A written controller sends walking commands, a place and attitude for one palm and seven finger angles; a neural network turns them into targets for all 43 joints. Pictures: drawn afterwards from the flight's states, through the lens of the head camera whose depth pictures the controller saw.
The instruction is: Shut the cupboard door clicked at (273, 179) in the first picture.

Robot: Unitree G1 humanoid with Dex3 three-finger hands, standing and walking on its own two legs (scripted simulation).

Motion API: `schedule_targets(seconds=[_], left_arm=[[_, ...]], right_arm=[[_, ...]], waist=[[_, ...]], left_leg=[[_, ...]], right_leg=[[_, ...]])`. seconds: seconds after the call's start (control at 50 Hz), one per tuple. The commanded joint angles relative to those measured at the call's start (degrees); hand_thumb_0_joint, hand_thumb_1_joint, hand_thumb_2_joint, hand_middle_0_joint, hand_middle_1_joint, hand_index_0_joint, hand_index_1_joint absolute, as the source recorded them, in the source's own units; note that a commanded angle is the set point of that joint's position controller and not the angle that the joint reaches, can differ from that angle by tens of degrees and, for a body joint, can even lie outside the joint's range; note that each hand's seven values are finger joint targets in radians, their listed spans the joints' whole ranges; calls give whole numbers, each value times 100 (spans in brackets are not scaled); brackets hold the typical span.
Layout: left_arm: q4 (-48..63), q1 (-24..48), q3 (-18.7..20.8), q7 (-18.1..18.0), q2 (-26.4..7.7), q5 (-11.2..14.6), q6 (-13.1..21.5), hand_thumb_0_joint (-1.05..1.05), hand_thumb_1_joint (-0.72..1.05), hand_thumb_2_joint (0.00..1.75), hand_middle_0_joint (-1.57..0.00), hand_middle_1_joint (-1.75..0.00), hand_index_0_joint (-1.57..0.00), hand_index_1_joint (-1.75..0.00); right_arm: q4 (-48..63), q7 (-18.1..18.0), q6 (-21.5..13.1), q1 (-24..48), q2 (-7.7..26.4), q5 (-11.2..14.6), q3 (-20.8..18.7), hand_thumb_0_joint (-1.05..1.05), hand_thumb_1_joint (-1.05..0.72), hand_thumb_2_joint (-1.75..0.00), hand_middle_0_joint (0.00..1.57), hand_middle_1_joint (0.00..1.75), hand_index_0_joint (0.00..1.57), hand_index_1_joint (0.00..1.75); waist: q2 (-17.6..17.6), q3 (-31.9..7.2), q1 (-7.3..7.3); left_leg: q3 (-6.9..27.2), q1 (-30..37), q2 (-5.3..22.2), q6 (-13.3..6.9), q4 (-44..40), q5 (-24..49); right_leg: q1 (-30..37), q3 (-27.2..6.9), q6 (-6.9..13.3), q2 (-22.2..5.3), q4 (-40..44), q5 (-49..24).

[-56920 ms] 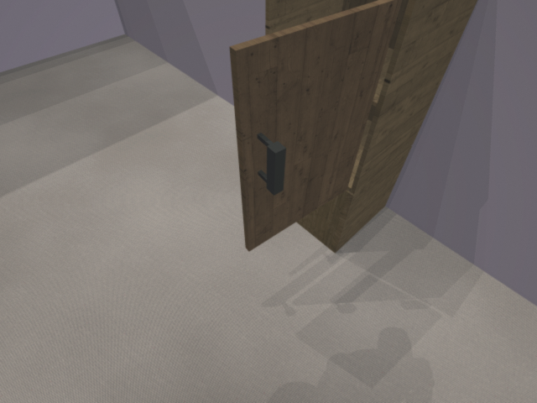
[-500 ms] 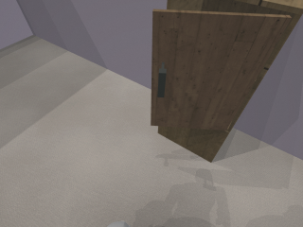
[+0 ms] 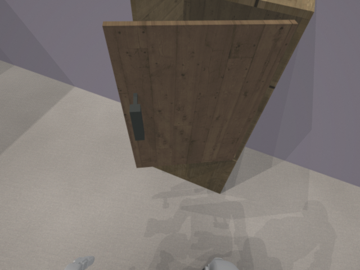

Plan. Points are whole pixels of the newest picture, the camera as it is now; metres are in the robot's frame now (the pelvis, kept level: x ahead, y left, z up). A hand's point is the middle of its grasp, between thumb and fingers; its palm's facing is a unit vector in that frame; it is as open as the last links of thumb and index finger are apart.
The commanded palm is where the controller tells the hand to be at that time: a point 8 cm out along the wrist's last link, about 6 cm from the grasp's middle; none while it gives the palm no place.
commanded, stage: come to a stop and stand still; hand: left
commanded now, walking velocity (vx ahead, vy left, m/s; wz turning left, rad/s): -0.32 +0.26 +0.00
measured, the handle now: (137, 117) +0.50 +0.12 +0.01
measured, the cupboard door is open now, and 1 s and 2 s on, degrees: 29 29 29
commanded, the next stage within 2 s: none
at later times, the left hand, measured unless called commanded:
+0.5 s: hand out of the picture +0.09 +0.21 -0.19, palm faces +0.11 -0.97 -0.22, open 7.4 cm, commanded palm none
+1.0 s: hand out of the picture +0.00 +0.16 -0.17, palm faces +0.02 -0.98 -0.18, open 7.4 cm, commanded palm none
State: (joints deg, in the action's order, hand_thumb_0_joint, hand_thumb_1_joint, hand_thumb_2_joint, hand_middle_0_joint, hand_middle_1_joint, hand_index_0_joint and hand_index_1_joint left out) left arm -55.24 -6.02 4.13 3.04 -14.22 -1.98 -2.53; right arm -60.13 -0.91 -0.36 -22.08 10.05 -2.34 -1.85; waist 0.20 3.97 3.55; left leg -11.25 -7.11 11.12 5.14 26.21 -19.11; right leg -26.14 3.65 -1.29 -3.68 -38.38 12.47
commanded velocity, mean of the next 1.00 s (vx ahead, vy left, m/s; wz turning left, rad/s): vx -0.07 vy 0.06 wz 0.00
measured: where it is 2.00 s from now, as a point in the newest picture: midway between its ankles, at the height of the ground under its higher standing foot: outside the picture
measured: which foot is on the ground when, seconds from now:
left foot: down 0.00-0.04, up 0.06-0.42, down 0.44-1.00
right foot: up 0.00-0.02, down 0.04-0.46, up 0.48-0.78, down 0.80-1.00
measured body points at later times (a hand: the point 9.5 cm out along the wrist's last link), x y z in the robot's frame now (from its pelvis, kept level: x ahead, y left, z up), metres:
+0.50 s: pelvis +0.04 +0.00 -0.01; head +0.07 +0.03 +0.44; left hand +0.09 +0.26 -0.17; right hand +0.18 -0.24 -0.13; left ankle +0.05 +0.09 -0.74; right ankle +0.06 -0.15 -0.73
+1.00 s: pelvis +0.01 -0.01 +0.00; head +0.01 -0.01 +0.45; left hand +0.00 +0.21 -0.16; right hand +0.01 -0.24 -0.15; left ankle +0.05 +0.09 -0.74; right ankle -0.04 -0.13 -0.74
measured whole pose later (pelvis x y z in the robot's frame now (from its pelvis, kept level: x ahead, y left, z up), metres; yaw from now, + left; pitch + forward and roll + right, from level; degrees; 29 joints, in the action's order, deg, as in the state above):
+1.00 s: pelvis +0.01 -0.01 +0.00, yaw +0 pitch -1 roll +1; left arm -64.3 -16.5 0.1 -1.5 -8.2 -1.0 -1.0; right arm -64.1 -1.2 0.8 -15.9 10.1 -0.3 -0.4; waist 0.6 1.2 0.6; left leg -5.0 -12.5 -0.9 -2.1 21.8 -8.0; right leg -5.4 -1.4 -0.3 -0.5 -23.7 17.0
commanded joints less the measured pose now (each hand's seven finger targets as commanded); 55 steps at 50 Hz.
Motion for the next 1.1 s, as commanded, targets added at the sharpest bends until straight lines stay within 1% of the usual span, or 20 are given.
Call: schedule_targets(seconds=[0.0, 0.02, 0.04, 0.06, 0.1, 0.16, 0.26, 0.34, 0.38, 0.4, 0.42, 0.44, 0.46, 0.54, 0.68, 0.74, 0.8, 0.86, 0.98, 1.08], left_arm=[[-155, -1454, 102, -156, -753, 2, 373, 0, 90, 90, -20, -30, -20, -30], [-315, -1822, 162, -265, -1180, 38, 441, 0, 90, 90, -20, -30, -20, -30], [-266, -1595, 42, -339, -1072, 106, 444, 0, 90, 90, -20, -30, -20, -30], [-206, -1168, 21, -422, -917, 74, 447, 0, 90, 90, -20, -30, -20, -30], [-26, -687, -15, -520, -735, 66, 370, 0, 90, 90, -20, -30, -20, -30], [60, -503, 36, -557, -736, 48, 282, 0, 90, 90, -20, -30, -20, -30], [197, -343, 106, -598, -659, 8, 257, 0, 90, 90, -20, -30, -20, -30], [262, -343, 136, -550, -738, -12, 231, 0, 90, 90, -20, -30, -20, -30], [262, -297, 118, -539, -709, 29, 181, 0, 90, 90, -20, -30, -20, -30], [269, -445, 71, -526, -538, 69, 137, 0, 90, 90, -20, -30, -20, -30], [327, -697, -6, -509, -198, 104, 81, 0, 90, 90, -20, -30, -20, -30], [349, -588, -40, -523, -200, 97, 34, 0, 90, 90, -20, -30, -20, -30], [360, -581, -32, -538, -225, 74, -45, 0, 90, 90, -20, -30, -20, -30], [21, -861, -2, -474, -345, 87, -41, 0, 90, 90, -20, -30, -20, -30], [-167, -880, -179, -434, -120, 96, 32, 0, 90, 90, -20, -30, -20, -30], [-461, -1369, -212, -472, -94, 94, 90, 0, 90, 90, -20, -30, -20, -30], [-548, -1278, -243, -489, -276, 91, 184, 0, 90, 90, -20, -30, -20, -30], [-657, -1155, -288, -499, -96, 106, 301, 0, 90, 90, -20, -30, -20, -30], [-771, -1228, -317, -515, 1, 127, 230, 0, 90, 90, -20, -30, -20, -30], [-836, -1338, -308, -512, 68, 145, 225, 0, 90, 90, -20, -30, -20, -30]], right_arm=[[325, -5, -74, 105, 847, 138, -236, 0, -90, -90, 20, 30, 20, 30], [506, -16, -56, 89, 375, 197, -97, 0, -90, -90, 20, 30, 20, 30], [536, -92, 28, 251, 379, 240, -74, 0, -90, -90, 20, 30, 20, 30], [406, -125, 97, 2, 357, 257, -76, 0, -90, -90, 20, 30, 20, 30], [253, -126, 144, 100, 598, 268, -107, 0, -90, -90, 20, 30, 20, 30], [335, -64, 281, 384, 562, 229, -125, 0, -90, -90, 20, 30, 20, 30], [623, 26, 371, 725, 546, 173, -194, 0, -90, -90, 20, 30, 20, 30], [800, 46, 303, 831, 527, 182, -187, 0, -90, -90, 20, 30, 20, 30], [704, 47, 243, 500, 559, 166, -171, 0, -90, -90, 20, 30, 20, 30], [717, 50, 171, 449, 804, 142, -186, 0, -90, -90, 20, 30, 20, 30], [860, 34, 127, 644, 1257, 94, -237, 0, -90, -90, 20, 30, 20, 30], [981, -3, 177, 897, 1394, 56, -238, 0, -90, -90, 20, 30, 20, 30], [1017, -84, 135, 1040, 1319, 49, -207, 0, -90, -90, 20, 30, 20, 30], [1026, -159, 87, 1373, 960, 112, -61, 0, -90, -90, 20, 30, 20, 30], [529, -137, 60, 890, 951, 153, -89, 0, -90, -90, 20, 30, 20, 30], [382, -119, 42, 980, 832, 224, -70, 0, -90, -90, 20, 30, 20, 30], [238, -43, 36, 833, 577, 243, -28, 0, -90, -90, 20, 30, 20, 30], [17, -55, -3, 587, 554, 219, -27, 0, -90, -90, 20, 30, 20, 30], [-294, -62, 57, 367, 466, 195, 56, 0, -90, -90, 20, 30, 20, 30], [-400, -88, 72, 116, 343, 171, 75, 0, -90, -90, 20, 30, 20, 30]], waist=[[318, -987, -816], [1457, -1362, -823], [840, -1247, -728], [1428, -1384, -466], [1180, -1204, -436], [657, -906, -423], [723, -805, -385], [1023, -814, -340], [776, -822, -172], [146, -931, -205], [-1295, -870, -334], [-1294, -560, -272], [-1409, -468, -307], [-852, -618, -500], [-681, -676, -288], [-450, -617, -472], [-332, -316, -312], [813, -427, -224], [183, 392, -259], [-2, 379, -275]], left_leg=[[-21, -1529, -139, -367, 1582, 1018], [187, -2119, -805, -239, 2832, -1859], [938, -1882, -633, -276, 3064, -2011], [1062, -1792, -659, -263, 3227, -1837], [1159, -1878, -673, -232, 3431, -1428], [1117, -1792, -880, -203, 3481, -1026], [1250, -1771, -924, -199, 3135, -646], [1084, -1345, -961, -259, 1749, -391], [942, -421, -987, -311, 277, 777], [1330, 103, -550, -469, -285, 1729], [2499, -13, 584, -989, -607, 3191], [2660, -777, 929, -1523, -850, 3225], [2733, -866, 820, -1618, -950, 3303], [1927, -348, 294, -1448, -768, 2978], [2098, 105, 281, -1453, -958, 2299], [1956, -438, -43, -1083, -925, 1111], [1645, -373, -618, -612, -965, 502], [1413, 79, -586, -649, -684, 1304], [1398, -308, -643, -600, -973, 464], [1372, -433, -672, -580, -910, 397]], right_leg=[[3122, -587, 328, -552, 1369, -1850], [3505, -1781, 851, -1854, 1474, -4224], [2885, -1499, 1102, -1946, 1389, -5541], [2861, -1561, 1197, -1815, 1269, -6032], [2691, -1204, 1226, -1686, 1187, -5922], [2075, -976, 1229, -1670, 1452, -5035], [1657, -898, 1317, -1704, 1670, -3856], [1611, -887, 1205, -1561, 1502, -3274], [1185, -733, 833, -1261, 1128, -2192], [858, -479, 502, -829, 634, -1258], [483, 22, 84, -112, 60, 764], [628, -172, 38, 176, -858, 2059], [450, -501, 45, 241, -1548, 2173], [223, -800, -19, 240, -2148, 1408], [982, -419, 26, 214, 136, 1268], [1822, -494, 119, 165, 1518, 170], [1475, -1017, 409, -333, 1962, 166], [1385, -995, 348, -260, 2037, -285], [1008, -1057, 345, -191, 2298, 746], [1034, -1076, 386, -172, 2316, 882]])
